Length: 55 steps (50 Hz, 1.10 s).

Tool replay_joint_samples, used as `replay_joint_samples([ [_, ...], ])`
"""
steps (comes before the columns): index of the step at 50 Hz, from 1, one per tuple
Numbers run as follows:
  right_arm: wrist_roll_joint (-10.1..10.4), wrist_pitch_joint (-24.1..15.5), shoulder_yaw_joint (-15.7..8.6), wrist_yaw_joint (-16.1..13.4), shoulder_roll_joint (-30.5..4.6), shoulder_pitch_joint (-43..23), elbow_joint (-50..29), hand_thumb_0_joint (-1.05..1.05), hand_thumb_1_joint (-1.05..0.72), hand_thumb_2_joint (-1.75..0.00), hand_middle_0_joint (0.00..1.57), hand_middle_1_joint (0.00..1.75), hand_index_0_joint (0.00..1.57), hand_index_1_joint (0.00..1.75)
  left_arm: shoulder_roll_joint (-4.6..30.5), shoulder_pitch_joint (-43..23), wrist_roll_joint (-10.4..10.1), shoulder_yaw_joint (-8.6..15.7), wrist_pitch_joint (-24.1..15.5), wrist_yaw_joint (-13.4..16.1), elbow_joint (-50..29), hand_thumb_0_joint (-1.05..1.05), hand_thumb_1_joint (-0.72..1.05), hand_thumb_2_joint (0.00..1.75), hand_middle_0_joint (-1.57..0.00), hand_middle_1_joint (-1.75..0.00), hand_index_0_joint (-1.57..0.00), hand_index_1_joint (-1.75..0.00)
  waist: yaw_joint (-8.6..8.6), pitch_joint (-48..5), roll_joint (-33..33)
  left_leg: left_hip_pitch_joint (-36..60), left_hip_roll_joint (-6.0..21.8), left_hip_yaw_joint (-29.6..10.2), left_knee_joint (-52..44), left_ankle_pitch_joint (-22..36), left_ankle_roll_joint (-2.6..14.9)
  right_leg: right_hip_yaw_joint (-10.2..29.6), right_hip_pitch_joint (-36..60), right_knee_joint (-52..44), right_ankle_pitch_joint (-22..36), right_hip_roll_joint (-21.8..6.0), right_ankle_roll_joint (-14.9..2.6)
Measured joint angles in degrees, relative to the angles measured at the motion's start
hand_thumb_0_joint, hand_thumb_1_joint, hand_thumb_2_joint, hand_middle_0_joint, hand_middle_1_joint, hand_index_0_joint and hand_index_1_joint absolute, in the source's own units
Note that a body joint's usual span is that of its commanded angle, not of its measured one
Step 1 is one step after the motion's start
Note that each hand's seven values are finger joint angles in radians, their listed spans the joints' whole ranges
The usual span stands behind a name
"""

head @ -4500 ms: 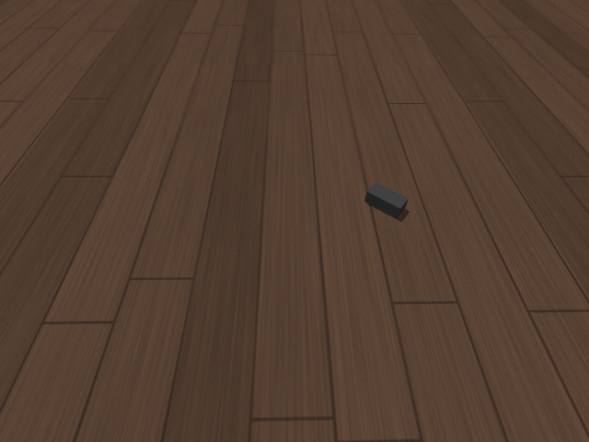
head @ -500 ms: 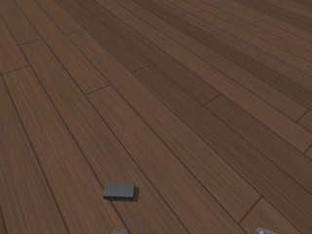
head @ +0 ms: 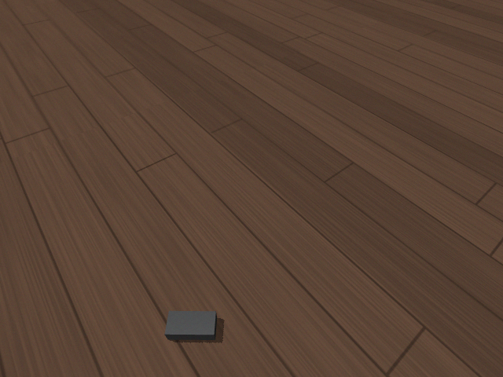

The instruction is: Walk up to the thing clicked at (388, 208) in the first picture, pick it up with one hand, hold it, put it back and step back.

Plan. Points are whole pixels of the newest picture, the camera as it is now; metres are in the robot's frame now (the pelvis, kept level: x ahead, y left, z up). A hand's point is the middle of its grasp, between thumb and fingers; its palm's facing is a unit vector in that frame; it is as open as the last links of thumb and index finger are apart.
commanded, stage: walk up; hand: left
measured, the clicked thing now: (192, 325) +0.42 +0.23 -0.75
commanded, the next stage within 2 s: none
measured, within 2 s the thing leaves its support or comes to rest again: neither
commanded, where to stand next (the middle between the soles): +0.05 -0.01 m, yaw +0 degrees
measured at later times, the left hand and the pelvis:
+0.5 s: hand out of the picture +0.09 +0.25 -0.16, palm faces -0.02 -0.94 -0.33, open 7.3 cm; pelvis +0.01 +0.00 +0.00, yaw +0 degrees
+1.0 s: hand out of the picture +0.04 +0.25 -0.17, palm faces +0.02 -0.92 -0.40, open 7.3 cm; pelvis -0.05 -0.04 -0.02, yaw +0 degrees
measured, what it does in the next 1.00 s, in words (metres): shifts its weight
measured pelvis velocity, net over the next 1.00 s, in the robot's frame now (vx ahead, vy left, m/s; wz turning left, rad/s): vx -0.05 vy -0.04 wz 0.00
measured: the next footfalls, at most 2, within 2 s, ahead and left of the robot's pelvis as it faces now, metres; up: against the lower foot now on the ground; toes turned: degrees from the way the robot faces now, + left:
left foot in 1.56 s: +0.07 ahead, +0.12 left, +0.00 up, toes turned +7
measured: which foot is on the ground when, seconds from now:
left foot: down 0.00-1.00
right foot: down 0.00-1.00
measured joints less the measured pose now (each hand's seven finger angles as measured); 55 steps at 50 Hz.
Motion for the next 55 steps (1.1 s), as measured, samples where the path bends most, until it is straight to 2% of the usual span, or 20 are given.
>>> replay_joint_samples([
  [11,-0.06,0.00,-0.12,-0.19,0.36,0.34,0.34,0.01,-0.91,-0.90,0.20,0.30,0.20,0.30,-0.13,-0.79,0.18,0.16,0.39,0.02,0.41,0.00,0.91,0.89,-0.21,-0.30,-0.21,-0.30,-0.72,-0.22,-0.42,0.83,-0.01,0.31,-1.08,0.09,0.09,0.23,0.96,-1.61,0.48,-0.04,0.10],
  [35,-0.04,0.13,-0.09,-0.16,0.96,-0.75,-0.38,0.01,-0.91,-0.90,0.20,0.30,0.20,0.30,-0.14,1.22,0.39,0.52,0.61,0.12,0.93,0.00,0.91,0.89,-0.21,-0.30,-0.20,-0.30,0.32,-0.49,0.06,1.71,-0.35,0.11,-1.96,-0.04,0.12,-0.08,2.08,-2.69,0.33,-0.37,0.22],
  [41,0.99,1.20,-1.18,-0.77,0.23,-3.30,-3.30,0.01,-0.91,-0.90,0.20,0.30,0.20,0.30,1.39,-1.11,-0.38,2.05,2.59,0.40,-3.68,0.00,0.91,0.89,-0.21,-0.30,-0.21,-0.30,0.41,3.99,-0.76,-3.09,-0.34,-0.53,2.12,0.00,0.16,-0.39,-3.82,4.24,-1.32,-0.29,-0.26],
  [43,0.97,1.67,-1.64,-0.91,-0.04,-4.08,-4.63,0.01,-0.91,-0.90,0.20,0.30,0.20,0.30,2.34,-1.73,-0.30,2.46,3.28,0.37,-5.44,0.00,0.91,0.89,-0.21,-0.30,-0.21,-0.30,0.63,5.44,-1.32,-4.90,-0.27,-0.51,3.36,0.26,0.04,-0.39,-6.99,8.34,-2.06,-0.22,-1.24],
  [47,-0.11,2.87,-2.70,-1.20,-0.73,-4.45,-7.54,0.01,-0.91,-0.90,0.20,0.30,0.20,0.30,3.57,-1.27,0.18,3.44,4.67,-0.08,-8.01,0.00,0.91,0.89,-0.21,-0.30,-0.20,-0.30,0.69,6.44,-1.17,-8.70,0.55,-1.39,6.92,0.14,-0.44,-0.40,-11.76,21.26,-11.97,1.34,-3.19],
  [49,-0.73,3.63,-3.16,-1.31,-1.47,-4.42,-8.88,0.01,-0.91,-0.90,0.20,0.30,0.20,0.30,3.45,-0.04,0.14,3.83,4.93,-0.38,-8.93,0.00,0.91,0.89,-0.21,-0.30,-0.20,-0.30,1.09,5.96,-0.29,-10.91,1.24,-1.87,9.02,-0.10,-0.76,-0.98,-11.28,22.61,-12.63,1.75,-3.85],
  [50,-0.79,3.92,-3.28,-1.36,-1.95,-4.43,-9.40,0.01,-0.91,-0.90,0.20,0.30,0.20,0.30,3.35,0.90,0.29,3.88,4.72,-0.46,-9.34,0.00,0.91,0.89,-0.21,-0.30,-0.20,-0.30,1.62,5.49,-0.03,-12.22,1.45,-1.77,10.61,-0.56,-0.87,-1.07,-9.86,19.40,-10.54,1.45,-4.16],
  [51,-0.62,4.12,-3.39,-1.46,-2.54,-4.79,-9.72,0.01,-0.91,-0.90,0.20,0.30,0.20,0.30,2.97,1.81,0.68,4.02,4.20,-0.35,-9.48,0.00,0.91,0.89,-0.21,-0.30,-0.20,-0.30,2.17,5.38,0.65,-13.81,1.67,-2.21,13.16,-1.79,0.07,-0.88,-9.33,17.73,-10.99,1.75,-3.39],
  [52,-0.41,4.26,-3.55,-1.78,-3.12,-5.35,-9.91,0.01,-0.91,-0.90,0.20,0.30,0.20,0.30,2.11,2.52,1.16,4.09,3.74,-0.19,-9.34,0.00,0.91,0.89,-0.21,-0.30,-0.20,-0.30,2.28,6.10,1.89,-14.81,0.91,-4.69,16.50,-7.02,1.03,-1.15,-9.48,18.44,-11.14,2.46,-3.49],
  [54,-0.31,4.10,-3.75,-2.33,-3.42,-4.78,-10.52,0.01,-0.91,-0.90,0.20,0.30,0.20,0.30,0.60,4.08,2.05,3.66,3.34,-0.14,-8.82,0.00,0.91,0.89,-0.21,-0.30,-0.20,-0.30,2.26,6.57,3.03,-15.97,-2.43,-7.87,23.13,-16.18,2.19,-1.70,-9.18,18.46,-10.49,2.55,-4.14],
  [55,-0.21,3.91,-3.69,-2.35,-3.24,-4.01,-10.62,0.01,-0.91,-0.90,0.20,0.30,0.20,0.30,0.05,5.00,2.32,3.49,3.16,-0.12,-8.59,0.00,0.91,0.89,-0.21,-0.30,-0.20,-0.30,2.52,6.17,2.95,-16.24,-4.00,-8.18,26.06,-18.22,2.50,-1.61,-9.03,17.78,-9.91,2.24,-4.42],
])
